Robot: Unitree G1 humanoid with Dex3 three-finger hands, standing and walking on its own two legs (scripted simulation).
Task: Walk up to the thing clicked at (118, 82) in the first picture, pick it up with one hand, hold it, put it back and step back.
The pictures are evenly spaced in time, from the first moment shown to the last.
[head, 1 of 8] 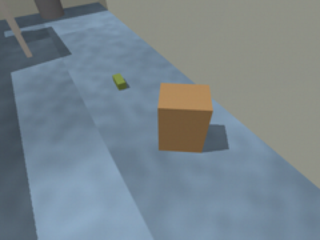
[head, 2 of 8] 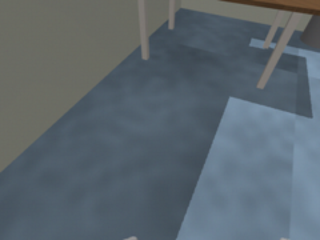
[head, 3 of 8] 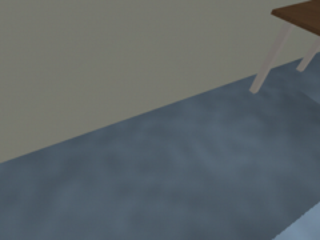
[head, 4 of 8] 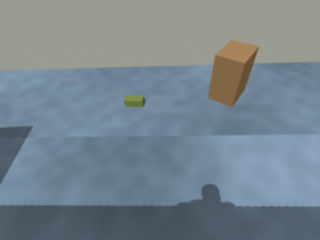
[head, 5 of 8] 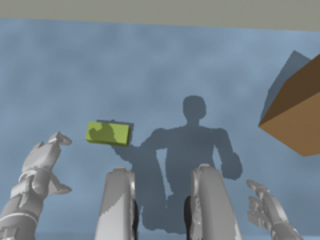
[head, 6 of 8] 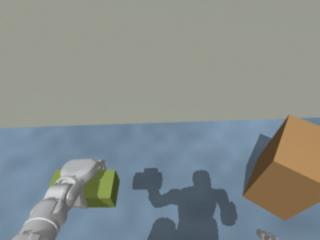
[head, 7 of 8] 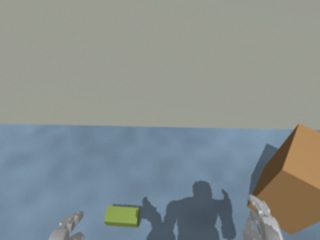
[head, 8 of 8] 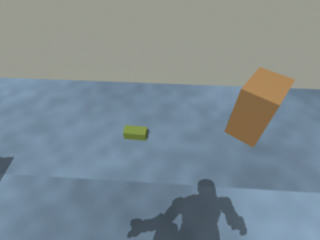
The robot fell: no
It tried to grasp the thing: yes
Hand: left
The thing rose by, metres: 0.67
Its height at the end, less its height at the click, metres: +0.00
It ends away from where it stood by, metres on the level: 0.02
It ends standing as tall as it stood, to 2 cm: yes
